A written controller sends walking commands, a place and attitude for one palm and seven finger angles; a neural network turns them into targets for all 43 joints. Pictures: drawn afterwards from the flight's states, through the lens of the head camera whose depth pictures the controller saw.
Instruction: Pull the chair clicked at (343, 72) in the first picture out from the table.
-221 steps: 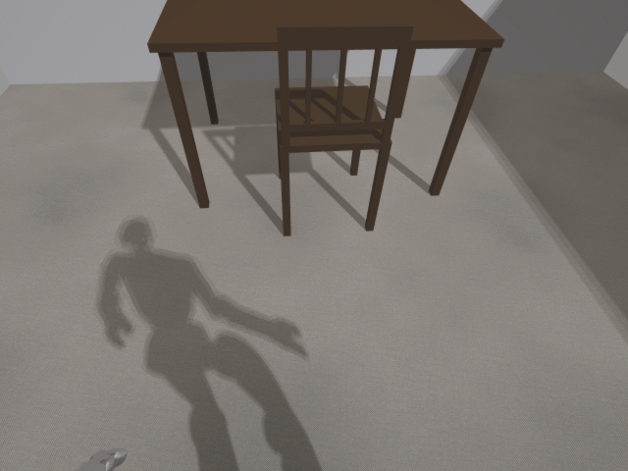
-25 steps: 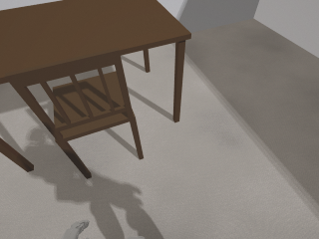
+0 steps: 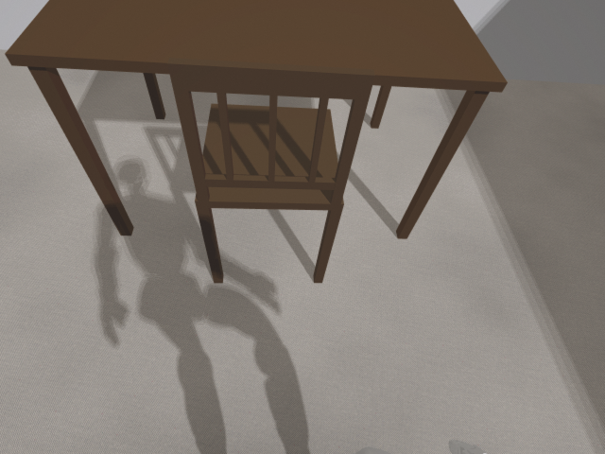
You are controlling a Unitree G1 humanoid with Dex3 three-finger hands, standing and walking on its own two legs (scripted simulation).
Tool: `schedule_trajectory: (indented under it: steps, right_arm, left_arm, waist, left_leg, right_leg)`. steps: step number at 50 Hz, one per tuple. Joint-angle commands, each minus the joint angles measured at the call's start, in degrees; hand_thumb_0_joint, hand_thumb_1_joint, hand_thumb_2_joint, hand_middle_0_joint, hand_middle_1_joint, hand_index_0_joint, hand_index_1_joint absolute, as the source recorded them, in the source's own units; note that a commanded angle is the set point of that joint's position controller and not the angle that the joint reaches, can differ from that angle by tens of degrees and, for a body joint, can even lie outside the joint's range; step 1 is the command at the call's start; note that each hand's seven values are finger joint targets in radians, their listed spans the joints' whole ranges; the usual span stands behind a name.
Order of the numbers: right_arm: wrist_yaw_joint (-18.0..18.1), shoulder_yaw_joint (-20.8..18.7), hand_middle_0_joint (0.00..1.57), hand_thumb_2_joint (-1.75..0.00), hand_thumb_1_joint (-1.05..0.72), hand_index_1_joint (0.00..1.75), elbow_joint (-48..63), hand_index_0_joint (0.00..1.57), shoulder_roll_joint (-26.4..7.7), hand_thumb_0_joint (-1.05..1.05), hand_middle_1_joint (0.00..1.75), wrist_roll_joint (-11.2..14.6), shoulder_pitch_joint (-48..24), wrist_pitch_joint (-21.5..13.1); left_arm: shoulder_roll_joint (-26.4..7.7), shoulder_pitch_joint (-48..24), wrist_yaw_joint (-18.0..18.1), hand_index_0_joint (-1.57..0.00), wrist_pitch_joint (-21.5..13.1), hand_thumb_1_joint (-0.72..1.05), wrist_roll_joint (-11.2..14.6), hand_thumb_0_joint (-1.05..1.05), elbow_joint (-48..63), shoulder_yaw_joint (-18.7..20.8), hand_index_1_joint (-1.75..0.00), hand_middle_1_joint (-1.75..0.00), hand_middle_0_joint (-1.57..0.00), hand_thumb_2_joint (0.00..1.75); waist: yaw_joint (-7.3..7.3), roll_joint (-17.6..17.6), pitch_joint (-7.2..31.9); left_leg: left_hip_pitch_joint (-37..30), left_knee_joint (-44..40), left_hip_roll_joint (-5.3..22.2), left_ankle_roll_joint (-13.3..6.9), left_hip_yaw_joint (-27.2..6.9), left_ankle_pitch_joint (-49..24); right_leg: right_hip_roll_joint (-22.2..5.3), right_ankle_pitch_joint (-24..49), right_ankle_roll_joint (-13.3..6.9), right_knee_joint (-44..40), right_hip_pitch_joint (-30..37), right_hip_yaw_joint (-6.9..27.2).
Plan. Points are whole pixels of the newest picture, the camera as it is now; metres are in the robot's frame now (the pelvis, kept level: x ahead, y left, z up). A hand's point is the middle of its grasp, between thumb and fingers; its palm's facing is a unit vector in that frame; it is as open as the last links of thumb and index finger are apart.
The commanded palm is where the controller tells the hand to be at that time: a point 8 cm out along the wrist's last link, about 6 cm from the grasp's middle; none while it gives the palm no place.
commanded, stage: take the last steps up to it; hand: left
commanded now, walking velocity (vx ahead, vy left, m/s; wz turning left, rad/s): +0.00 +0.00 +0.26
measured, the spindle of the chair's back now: (272, 140) +0.73 +0.13 -0.09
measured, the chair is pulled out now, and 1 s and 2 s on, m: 0.00 0.00 0.00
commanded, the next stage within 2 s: come to a stop and stand still in 0.98 s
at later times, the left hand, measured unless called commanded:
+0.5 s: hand out of the picture +0.09 +0.16 -0.15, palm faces +0.14 -0.97 -0.22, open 7.2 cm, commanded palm none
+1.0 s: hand (178, 398) +0.20 +0.20 -0.17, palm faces +0.12 -0.98 -0.15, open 7.3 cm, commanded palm none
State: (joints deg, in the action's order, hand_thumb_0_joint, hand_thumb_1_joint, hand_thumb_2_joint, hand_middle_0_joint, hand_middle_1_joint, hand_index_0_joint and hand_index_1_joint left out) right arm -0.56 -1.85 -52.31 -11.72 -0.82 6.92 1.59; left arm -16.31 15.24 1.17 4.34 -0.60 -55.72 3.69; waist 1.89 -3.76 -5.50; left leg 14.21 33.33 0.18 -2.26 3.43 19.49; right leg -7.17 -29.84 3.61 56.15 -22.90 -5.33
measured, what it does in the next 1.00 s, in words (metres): walks ahead: right foot, then left foot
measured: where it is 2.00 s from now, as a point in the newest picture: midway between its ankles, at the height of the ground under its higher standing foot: (276, 435)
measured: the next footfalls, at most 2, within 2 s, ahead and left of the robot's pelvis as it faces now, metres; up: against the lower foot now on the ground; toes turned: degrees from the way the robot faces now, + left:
right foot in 0.36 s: +0.07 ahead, -0.12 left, +0.00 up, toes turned -2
left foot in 0.82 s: +0.27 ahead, +0.14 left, +0.00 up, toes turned +11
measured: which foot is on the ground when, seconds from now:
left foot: down 0.00-0.38, up 0.40-0.80, down 0.82-1.00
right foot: up 0.00-0.34, down 0.36-0.82, up 0.84-1.00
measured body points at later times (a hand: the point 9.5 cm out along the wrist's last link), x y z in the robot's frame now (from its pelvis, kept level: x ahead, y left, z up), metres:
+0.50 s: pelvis +0.06 -0.03 +0.01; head +0.06 -0.04 +0.46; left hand +0.08 +0.21 -0.13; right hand +0.05 -0.26 -0.16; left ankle +0.02 +0.10 -0.67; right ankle +0.03 -0.12 -0.73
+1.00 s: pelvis +0.23 +0.03 +0.01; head +0.25 +0.05 +0.46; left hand +0.20 +0.26 -0.16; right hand +0.31 -0.19 -0.13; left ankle +0.23 +0.13 -0.73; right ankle +0.19 -0.09 -0.65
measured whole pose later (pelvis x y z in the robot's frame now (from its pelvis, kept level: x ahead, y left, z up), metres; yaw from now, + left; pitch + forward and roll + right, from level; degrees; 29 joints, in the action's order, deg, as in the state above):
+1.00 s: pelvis +0.23 +0.03 +0.01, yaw +3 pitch +0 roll +1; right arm 1.7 -2.3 -58.6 -7.8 -0.7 11.3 -4.4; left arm -9.7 18.2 0.3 -0.8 -0.9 -63.2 3.0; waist 0.9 -3.5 -2.4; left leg 12.8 26.5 0.8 -2.4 8.6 13.4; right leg -4.3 -21.0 -0.9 64.2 -25.1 -2.8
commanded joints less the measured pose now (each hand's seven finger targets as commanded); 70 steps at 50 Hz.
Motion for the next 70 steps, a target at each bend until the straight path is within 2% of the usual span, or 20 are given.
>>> schedule_trajectory:
  steps: [1, 12, 16, 17, 19, 20, 26, 36, 38, 39, 41, 42, 45, 50, 55, 58, 60, 62, 64, 70]
  right_arm:
    - [1.95, -2.22, 0.2, -0.9, -0.9, 0.3, 1.79, 0.2, -10.85, 0.0, 0.3, -0.14, 2.77, -1.03]
    - [1.83, -2.21, 0.2, -0.9, -0.9, 0.3, -2.85, 0.2, -8.89, 0.0, 0.3, -0.89, 10.29, -2.4]
    - [1.81, -1.8, 0.2, -0.9, -0.9, 0.3, -4.37, 0.2, -7.59, 0.0, 0.3, -0.59, 9.6, -2.65]
    - [1.71, -1.53, 0.2, -0.9, -0.9, 0.3, -4.68, 0.2, -6.03, 0.0, 0.3, -0.27, 9.45, -2.84]
    - [1.22, -0.4, 0.2, -0.9, -0.9, 0.3, -2.09, 0.2, -1.23, 0.0, 0.3, 0.21, 7.69, -3.36]
    - [0.87, -1.41, 0.2, -0.9, -0.9, 0.3, -0.98, 0.2, -4.62, 0.0, 0.3, -0.47, 4.47, -3.23]
    - [-0.37, -1.98, 0.2, -0.9, -0.9, 0.3, -5.82, 0.2, -1.01, 0.0, 0.3, -0.86, 9.34, -2.26]
    - [-1.0, -1.14, 0.2, -0.9, -0.9, 0.3, -3.11, 0.2, 0.7, 0.0, 0.3, -0.2, 1.34, -3.9]
    - [-0.17, -1.43, 0.2, -0.9, -0.9, 0.3, -5.49, 0.2, -0.3, 0.0, 0.3, -0.52, 7.88, -4.54]
    - [0.25, -1.87, 0.2, -0.9, -0.9, 0.3, -7.81, 0.2, -2.46, 0.0, 0.3, -0.76, 15.47, -4.99]
    - [1.62, -3.86, 0.2, -0.9, -0.9, 0.3, -9.54, 0.2, -12.65, 0.0, 0.3, -0.85, 26.42, -5.24]
    - [1.98, -3.54, 0.2, -0.9, -0.9, 0.3, -9.15, 0.2, -12.21, 0.0, 0.3, -0.24, 23.59, -4.55]
    - [2.32, -1.68, 0.2, -0.9, -0.9, 0.3, -6.59, 0.2, -4.27, 0.0, 0.3, -0.39, 12.28, -5.58]
    - [2.41, -1.13, 0.2, -0.9, -0.9, 0.3, -6.2, 0.2, -2.5, 0.0, 0.3, -0.19, 9.66, -6.16]
    - [2.11, -1.5, 0.2, -0.9, -0.9, 0.3, -6.25, 0.2, -3.81, 0.0, 0.3, -0.84, 9.87, -4.81]
    - [2.51, -0.89, 0.2, -0.9, -0.9, 0.3, -6.89, 0.2, -3.57, 0.0, 0.3, -0.62, 8.86, -3.8]
    - [2.26, -0.36, 0.2, -0.9, -0.9, 0.3, -7.47, 0.2, -0.45, 0.0, 0.3, 0.34, 11.54, -3.48]
    - [2.35, -0.99, 0.2, -0.9, -0.9, 0.3, -8.27, 0.2, 0.08, 0.0, 0.3, 0.98, 15.03, -2.0]
    - [2.78, -1.36, 0.2, -0.9, -0.9, 0.3, -8.63, 0.2, -0.22, 0.0, 0.3, 0.96, 13.91, -0.39]
    - [2.45, -1.76, 0.2, -0.9, -0.9, 0.3, -7.24, 0.2, 0.48, 0.0, 0.3, 0.77, 11.3, 0.88]
  left_arm:
    - [-2.84, -1.7, -0.34, -0.2, -2.31, 0.9, 0.04, 0.0, 4.34, 0.4, -0.3, -0.3, -0.2, 0.9]
    - [0.69, -5.52, -1.64, -0.2, -3.97, 0.9, -0.76, 0.0, 3.51, -1.21, -0.3, -0.3, -0.2, 0.9]
    - [1.54, 0.61, -1.72, -0.2, -5.14, 0.9, -0.68, 0.0, 0.43, -0.9, -0.3, -0.3, -0.2, 0.9]
    - [0.54, 3.62, -1.47, -0.2, -5.64, 0.9, -0.83, 0.0, -0.77, -0.55, -0.3, -0.3, -0.2, 0.9]
    - [-7.3, 12.0, -0.55, -0.2, -6.5, 0.9, -1.24, 0.0, -2.82, 1.34, -0.3, -0.3, -0.2, 0.9]
    - [-6.79, 14.0, -0.2, -0.2, -6.29, 0.9, -0.57, 0.0, -2.97, 1.18, -0.3, -0.3, -0.2, 0.9]
    - [1.71, 6.96, -0.08, -0.2, -8.16, 0.9, -0.38, 0.0, -2.65, -0.78, -0.3, -0.3, -0.2, 0.9]
    - [-0.01, 12.17, 0.29, -0.2, -8.37, 0.9, -0.97, 0.0, -7.26, -0.48, -0.3, -0.3, -0.2, 0.9]
    - [-0.07, 11.57, 0.19, -0.2, -8.21, 0.9, -0.52, 0.0, -7.81, -0.27, -0.3, -0.3, -0.2, 0.9]
    - [0.44, 11.61, 0.12, -0.2, -8.05, 0.9, -0.38, 0.0, -7.85, -0.38, -0.3, -0.3, -0.2, 0.9]
    - [5.22, 14.25, -0.45, -0.2, -8.0, 0.9, 0.61, 0.0, -6.01, -1.17, -0.3, -0.3, -0.2, 0.9]
    - [3.46, 12.05, -0.12, -0.2, -7.74, 0.9, 0.09, 0.0, -5.56, -0.72, -0.3, -0.3, -0.2, 0.9]
    - [5.04, 6.76, -0.86, -0.2, -6.98, 0.9, -0.44, 0.0, -5.94, -0.58, -0.3, -0.3, -0.2, 0.9]
    - [7.05, 9.04, -0.99, -0.2, -4.77, 0.9, -0.73, 0.0, -5.6, -0.72, -0.3, -0.3, -0.2, 0.9]
    - [6.35, 1.99, -0.95, -0.2, -4.76, 0.9, -0.8, 0.0, -2.6, -0.96, -0.3, -0.3, -0.2, 0.9]
    - [5.6, 5.07, -0.16, -0.2, -5.31, 0.9, -0.67, 0.0, -3.99, -1.22, -0.3, -0.3, -0.2, 0.9]
    - [-0.61, 6.68, 0.63, -0.2, -6.68, 0.9, -0.81, 0.0, -4.89, -0.78, -0.3, -0.3, -0.2, 0.9]
    - [-3.77, 2.96, 0.67, -0.2, -6.2, 0.9, -0.33, 0.0, -3.59, -0.71, -0.3, -0.3, -0.2, 0.9]
    - [-3.35, 1.01, 1.42, -0.2, -5.79, 0.9, -0.34, 0.0, -3.71, -0.25, -0.3, -0.3, -0.2, 0.9]
    - [-3.4, -2.8, 2.29, -0.2, -3.92, 0.9, -1.16, 0.0, -1.26, 1.27, -0.3, -0.3, -0.2, 0.9]
  waist:
    - [-2.26, 13.95, 7.52]
    - [-4.46, 11.19, 1.66]
    - [-1.01, 9.0, 1.08]
    - [0.42, 5.18, 1.18]
    - [4.13, -15.78, 0.82]
    - [4.83, -7.99, -0.64]
    - [-2.04, -0.87, -3.44]
    - [-0.45, -3.61, -1.57]
    - [-3.75, -2.39, 2.03]
    - [-6.61, 1.01, 6.3]
    - [-8.24, 21.13, 16.94]
    - [-7.43, 13.77, 14.59]
    - [-3.59, 7.49, 1.96]
    - [-0.04, 10.16, 3.15]
    - [-1.57, 10.94, 0.48]
    - [0.42, 7.78, 3.09]
    - [-0.48, -4.21, 8.11]
    - [-2.83, -2.88, 8.93]
    - [-1.92, -10.98, 9.26]
    - [-0.97, -3.4, 10.25]
  left_leg:
    - [-10.26, -12.32, 13.85, -7.46, -11.29, -42.89]
    - [-7.26, -20.8, 13.53, -9.24, -18.35, -1.53]
    - [0.78, -15.99, 10.78, -6.36, -16.22, 3.74]
    - [5.79, -11.09, 8.03, -4.39, -13.65, 5.97]
    - [23.65, 14.24, -1.73, 0.23, -0.84, 13.01]
    - [24.87, 22.01, 0.74, 0.04, -3.76, 13.96]
    - [20.39, 28.51, 5.01, 1.79, -2.24, -4.54]
    - [12.25, 6.58, 3.4, 0.45, 2.89, -4.73]
    - [1.36, -0.29, 0.12, -0.34, 5.33, -8.09]
    - [-8.78, -3.43, 0.65, -1.0, 3.2, -11.12]
    - [-27.24, -14.55, 24.99, -10.15, -29.91, -21.77]
    - [-22.46, -16.94, 26.09, -12.21, -29.77, -18.17]
    - [-4.79, -19.68, 20.04, -9.78, -15.93, -19.16]
    - [-1.04, -20.31, 15.07, -8.16, -3.35, -29.29]
    - [-0.85, -18.8, 15.27, -8.35, -3.54, -24.13]
    - [-1.59, -9.63, 12.29, -3.77, -1.2, -28.55]
    - [2.59, -2.22, 5.31, 2.18, 0.39, -8.19]
    - [-0.26, 1.39, 2.3, 3.55, 0.61, 7.92]
    - [1.63, 8.45, 2.53, 4.21, 0.33, 12.7]
    - [4.95, 18.48, 0.82, 4.69, -2.69, 11.22]
  right_leg:
    - [0.74, 4.89, 0.6, 7.35, -6.88, 4.18]
    - [3.39, 4.29, -1.21, -13.86, -1.26, 1.97]
    - [5.62, 12.26, -2.11, -28.35, 12.91, 0.13]
    - [4.23, 14.03, -2.63, -33.11, 19.79, 2.18]
    - [-15.58, 0.86, -11.07, -46.37, 29.99, 29.64]
    - [-18.01, -4.02, -14.46, -49.01, 24.99, 32.04]
    - [-7.73, 15.79, -11.2, -48.21, 14.78, 10.72]
    - [-6.93, 36.55, -11.87, -41.43, 18.52, 5.91]
    - [-4.28, 44.88, -10.39, -31.82, 17.89, 3.12]
    - [-2.43, 42.8, -9.22, -21.41, 14.52, 2.2]
    - [8.55, -2.62, -5.13, 9.23, -6.17, -0.13]
    - [6.11, -3.23, -6.52, 15.37, -7.84, 5.26]
    - [0.95, 7.24, -5.2, 15.58, -8.51, 6.14]
    - [0.94, 12.26, -3.29, 1.79, -2.57, 3.88]
    - [2.28, 13.74, -3.08, -13.75, 0.78, 1.48]
    - [3.67, 24.47, -2.59, -27.83, 11.2, 0.79]
    - [-5.9, 56.2, -5.34, -31.21, 20.11, 13.92]
    - [-13.46, 71.64, -12.16, -31.17, 17.24, 13.66]
    - [-13.14, 74.06, -14.79, -32.01, 17.64, 14.8]
    - [-12.5, 62.0, -16.24, -32.97, 15.71, 12.43]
